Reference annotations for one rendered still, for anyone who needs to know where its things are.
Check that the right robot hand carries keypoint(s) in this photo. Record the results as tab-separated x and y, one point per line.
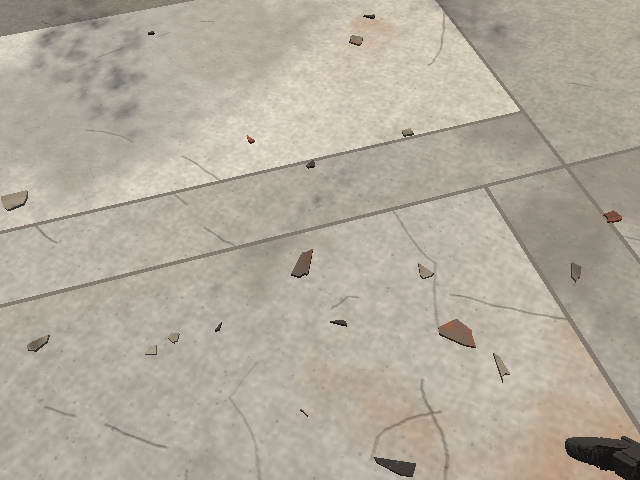
621	456

